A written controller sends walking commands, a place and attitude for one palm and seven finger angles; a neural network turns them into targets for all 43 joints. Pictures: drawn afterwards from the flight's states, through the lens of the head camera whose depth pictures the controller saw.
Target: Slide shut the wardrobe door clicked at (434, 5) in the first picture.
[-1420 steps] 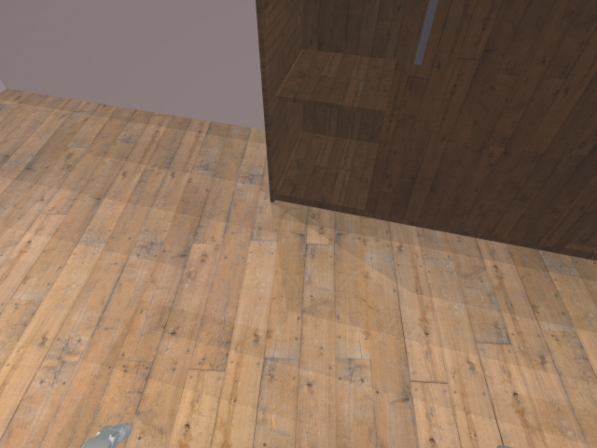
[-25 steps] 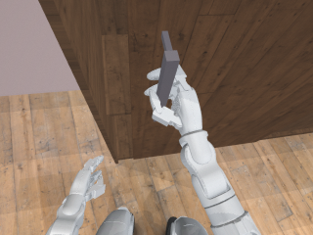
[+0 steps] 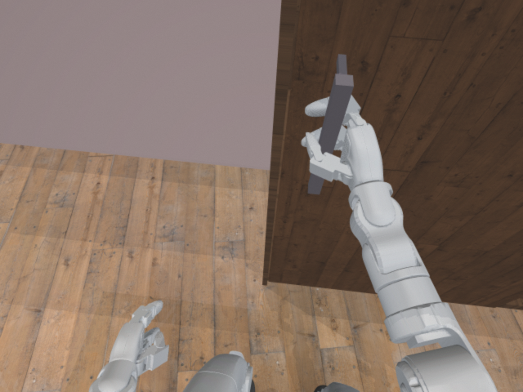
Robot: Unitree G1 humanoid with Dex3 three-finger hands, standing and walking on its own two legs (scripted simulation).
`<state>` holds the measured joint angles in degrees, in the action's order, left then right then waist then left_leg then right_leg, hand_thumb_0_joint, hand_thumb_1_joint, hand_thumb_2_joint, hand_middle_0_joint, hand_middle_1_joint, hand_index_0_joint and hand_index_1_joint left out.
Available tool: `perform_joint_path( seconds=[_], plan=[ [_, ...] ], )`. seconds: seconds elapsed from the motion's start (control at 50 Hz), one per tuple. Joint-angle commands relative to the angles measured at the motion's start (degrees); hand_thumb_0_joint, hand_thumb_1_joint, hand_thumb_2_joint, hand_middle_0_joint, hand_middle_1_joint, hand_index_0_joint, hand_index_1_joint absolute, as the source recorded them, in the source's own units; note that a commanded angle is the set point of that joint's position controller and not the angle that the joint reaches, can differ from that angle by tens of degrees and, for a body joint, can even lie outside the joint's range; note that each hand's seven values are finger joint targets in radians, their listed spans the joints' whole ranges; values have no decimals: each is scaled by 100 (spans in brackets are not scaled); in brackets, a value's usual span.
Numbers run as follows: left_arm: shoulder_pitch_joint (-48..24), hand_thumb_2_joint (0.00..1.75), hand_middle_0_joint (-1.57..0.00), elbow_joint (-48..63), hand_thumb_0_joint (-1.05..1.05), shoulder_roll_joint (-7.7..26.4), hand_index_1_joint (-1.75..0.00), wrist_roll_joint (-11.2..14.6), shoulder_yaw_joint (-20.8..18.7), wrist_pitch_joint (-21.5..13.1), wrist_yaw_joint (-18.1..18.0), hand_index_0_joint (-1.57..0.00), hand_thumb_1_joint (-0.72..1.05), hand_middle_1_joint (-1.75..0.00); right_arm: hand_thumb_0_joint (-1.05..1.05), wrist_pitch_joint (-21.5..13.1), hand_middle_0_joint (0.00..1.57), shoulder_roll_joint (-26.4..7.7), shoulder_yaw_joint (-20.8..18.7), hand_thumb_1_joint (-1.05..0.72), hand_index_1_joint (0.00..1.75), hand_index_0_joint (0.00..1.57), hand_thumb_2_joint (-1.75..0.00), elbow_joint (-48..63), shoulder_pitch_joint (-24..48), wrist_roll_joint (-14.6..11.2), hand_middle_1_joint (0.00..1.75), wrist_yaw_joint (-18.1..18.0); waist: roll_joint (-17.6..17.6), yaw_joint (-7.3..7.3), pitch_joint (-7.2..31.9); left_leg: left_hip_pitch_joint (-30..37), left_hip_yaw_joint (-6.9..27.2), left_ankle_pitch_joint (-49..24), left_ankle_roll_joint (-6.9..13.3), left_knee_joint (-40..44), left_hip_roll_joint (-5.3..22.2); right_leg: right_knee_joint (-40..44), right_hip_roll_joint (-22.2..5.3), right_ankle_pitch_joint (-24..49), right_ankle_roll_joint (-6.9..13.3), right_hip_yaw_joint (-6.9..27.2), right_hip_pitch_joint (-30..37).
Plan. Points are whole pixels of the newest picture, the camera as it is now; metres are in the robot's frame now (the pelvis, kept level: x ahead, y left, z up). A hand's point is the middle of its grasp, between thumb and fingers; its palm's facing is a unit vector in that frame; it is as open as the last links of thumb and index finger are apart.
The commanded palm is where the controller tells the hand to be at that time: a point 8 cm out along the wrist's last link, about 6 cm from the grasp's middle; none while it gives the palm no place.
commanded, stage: step sideways, sliding the door along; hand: right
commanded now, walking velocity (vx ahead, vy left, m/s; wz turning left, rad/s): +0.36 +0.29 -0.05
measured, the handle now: (325, 134) +0.46 -0.05 +0.12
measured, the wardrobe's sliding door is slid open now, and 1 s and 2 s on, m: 0.00 0.00 0.00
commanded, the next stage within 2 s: stop walking and hold the door there in 0.44 s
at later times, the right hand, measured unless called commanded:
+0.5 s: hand (305, 153) +0.41 -0.01 +0.13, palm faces +0.12 +0.98 -0.13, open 6.3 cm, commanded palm +0.39 +0.01 +0.12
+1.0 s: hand (307, 149) +0.42 -0.02 +0.12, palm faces +0.40 +0.87 -0.29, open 5.8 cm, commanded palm +0.38 -0.06 +0.13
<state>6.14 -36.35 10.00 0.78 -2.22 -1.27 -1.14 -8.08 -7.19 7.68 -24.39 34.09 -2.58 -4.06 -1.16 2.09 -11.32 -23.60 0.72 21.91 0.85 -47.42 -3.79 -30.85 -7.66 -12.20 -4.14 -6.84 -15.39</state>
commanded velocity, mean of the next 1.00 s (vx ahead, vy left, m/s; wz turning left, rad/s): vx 0.09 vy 0.01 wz -0.01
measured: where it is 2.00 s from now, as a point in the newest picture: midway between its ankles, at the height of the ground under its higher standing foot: outside the picture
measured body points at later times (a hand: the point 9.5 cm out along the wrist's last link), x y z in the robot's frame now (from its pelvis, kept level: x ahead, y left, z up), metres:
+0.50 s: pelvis -0.03 +0.14 +0.01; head +0.05 +0.12 +0.45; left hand +0.14 +0.36 -0.12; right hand +0.40 -0.07 +0.14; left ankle +0.02 +0.28 -0.64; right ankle -0.03 -0.02 -0.73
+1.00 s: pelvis +0.03 +0.26 +0.01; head +0.09 +0.29 +0.46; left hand +0.19 +0.54 -0.11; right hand +0.39 -0.06 +0.14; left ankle +0.09 +0.39 -0.73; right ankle +0.04 +0.15 -0.69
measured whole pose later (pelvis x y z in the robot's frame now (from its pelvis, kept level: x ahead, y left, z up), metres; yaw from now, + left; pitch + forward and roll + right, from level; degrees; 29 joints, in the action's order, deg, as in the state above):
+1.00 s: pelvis +0.03 +0.26 +0.01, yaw -4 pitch -2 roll -3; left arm 8.5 -40.0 19.9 2.6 -2.1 -2.0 -4.3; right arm -6.2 -22.8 -17.9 -34.8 28.5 -1.4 -4.5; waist 0.9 1.7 -9.7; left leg -16.9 -2.3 11.0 -1.4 -29.9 6.6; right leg -42.7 1.7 -24.6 -1.4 -4.9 -19.8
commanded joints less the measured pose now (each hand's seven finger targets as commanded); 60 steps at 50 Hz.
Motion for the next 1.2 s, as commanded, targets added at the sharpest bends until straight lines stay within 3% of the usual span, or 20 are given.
perform_joint_path(
  seconds=[0.0,0.08,0.14,0.2,0.28,0.32,0.34,0.52,0.54,0.6,0.62,0.66,0.68,0.72,0.74,0.8,0.86,1.0,1.06,1.18],
  plan=[
    [-313,90,-20,664,0,812,-30,79,-102,-108,9,-20,90,-30,0,-334,45,353,222,-90,140,45,-90,1142,2365,16,140,179,1155,-59,2277,1176,235,264,-44,0,632,537,-1957,1262,1166,881,210],
    [-122,90,-20,752,0,757,-30,309,31,-52,-63,-20,90,-30,0,-195,45,760,655,-90,140,45,-90,890,3290,8,140,179,154,86,2485,1601,-314,-682,-94,2183,447,-608,-715,-679,645,332,331],
    [-164,90,-20,443,0,871,-30,241,-90,-73,-208,-20,90,-30,0,-146,45,285,260,-90,140,45,-90,92,3119,24,140,-12,-2490,-69,2499,1955,1591,-2550,760,2875,1534,-3154,542,-1952,363,323,-939],
    [-18,90,-20,137,0,598,-30,115,28,-278,-239,-20,90,-30,0,-238,45,1235,940,-90,140,45,-90,74,3788,-16,140,-5,-1021,65,2220,2274,1240,-3916,1203,2324,1585,-2957,406,-1793,390,531,-1127],
    [386,90,-20,58,0,779,-30,121,-81,-181,-239,-20,90,-30,0,-477,45,1103,973,-90,140,45,-90,-30,3759,-45,140,18,-719,257,2416,2285,95,-4796,701,422,1043,1238,477,957,340,16,798],
    [504,90,-20,309,0,1181,-30,119,-267,-278,-104,-20,90,-30,0,-537,45,1261,1219,-90,140,45,-90,266,3876,-246,140,206,1142,236,2932,-1405,77,238,71,-1521,440,513,-2140,4737,1462,2909,3797],
    [386,90,-20,330,0,1052,-30,125,-146,-330,50,-20,90,-30,0,-417,45,1220,1154,-90,140,45,-90,-14,3752,-286,140,263,464,126,3049,-1426,779,436,116,-2468,417,621,-2566,3789,1928,3412,3432],
    [283,90,-20,580,0,1137,-30,245,-224,-227,2,-20,90,-30,0,-207,45,896,857,-90,140,45,-90,432,3851,-161,140,381,1466,29,2344,-352,-313,-571,-105,-731,724,857,-1337,1899,1163,509,1600],
    [595,90,-20,313,0,1411,-30,249,-296,-34,-114,-20,90,-30,0,-191,45,-2635,-2323,-90,140,45,-90,-413,3259,21,140,6,1847,-121,2595,-117,-602,-447,-241,-673,524,934,-1124,1713,1052,42,1501],
    [308,90,-20,610,0,1111,-30,263,-143,-109,-88,-20,90,-30,0,-318,45,-1266,-924,-90,140,45,-90,372,3315,73,140,151,2171,-120,2433,961,-1050,-695,-228,946,249,55,-574,966,698,-424,963],
    [344,90,-20,520,0,1091,-30,286,-137,-157,-98,-20,90,-30,0,-345,45,-1669,-1356,-90,140,45,-90,183,3042,119,140,126,1874,-133,2440,1365,-1122,-966,-239,1477,119,-295,-389,593,570,-513,906],
    [427,90,-20,401,0,854,-30,266,-82,-184,-124,-20,90,-30,0,-417,45,-2441,-1858,-90,140,45,-90,246,2722,230,140,93,-210,-198,2665,2721,-105,-2235,17,2419,788,-1938,251,-341,413,-316,-68],
    [269,90,-20,517,0,791,-30,244,-60,-154,-165,-20,90,-30,0,-369,45,-3133,-2339,-90,140,45,-90,112,2362,290,140,60,-1520,-294,2797,3215,1777,-3587,426,2677,1982,-3229,713,-1897,327,-104,-1222],
    [29,90,-20,423,0,1028,-30,205,-76,-206,-280,-20,90,-30,0,-182,45,-3758,-3055,-90,140,45,-90,94,2303,137,140,-64,-1718,-328,2624,2424,2760,-2734,512,2967,2532,-4029,522,-1954,266,930,-1389],
    [-150,90,-20,464,0,976,-30,209,-21,-272,-296,-20,90,-30,0,-212,45,-3016,-2424,-90,140,45,-90,570,2424,53,140,-14,-1806,-309,2510,2499,2483,-2678,621,2612,2495,-3961,477,-1704,245,1138,-1470],
    [-27,90,-20,293,0,1133,-30,157,-20,-340,-344,-20,90,-30,0,-331,45,-3558,-3258,-90,140,45,-90,-41,1432,71,140,-138,-1622,-290,2763,2918,1053,-4643,527,1995,2291,-2872,595,-1606,229,801,-1187],
    [-95,90,-20,378,0,1172,-30,164,-42,-346,-351,-20,90,-30,0,-365,45,-3701,-3315,-90,140,45,-90,213,1453,114,140,-189,-1218,-328,2946,2916,1042,-5599,577,2104,2513,-2085,757,-1573,218,527,-769],
    [178,90,-20,384,0,1322,-30,199,-97,-227,-360,-20,90,-30,0,-329,45,-3302,-2863,-90,140,45,-90,672,1592,143,140,-244,-215,-144,2790,1547,632,-2680,340,2307,2002,526,676,39,252,303,975],
    [221,90,-20,605,0,1512,-30,205,-147,-300,-343,-20,90,-30,0,-502,45,-2914,-2514,-90,140,45,-90,1103,1700,89,140,-231,1861,-253,2571,614,-402,-81,-141,1032,646,1122,-902,1770,1004,1581,1144],
    [444,90,-20,542,0,1389,-30,200,-77,-460,-329,-20,90,-30,0,-385,45,-2850,-2374,-90,140,45,-90,892,1430,112,140,-199,1215,-196,2624,1117,-406,-804,-157,1740,553,294,-485,2407,891,633,1310]
  ],
)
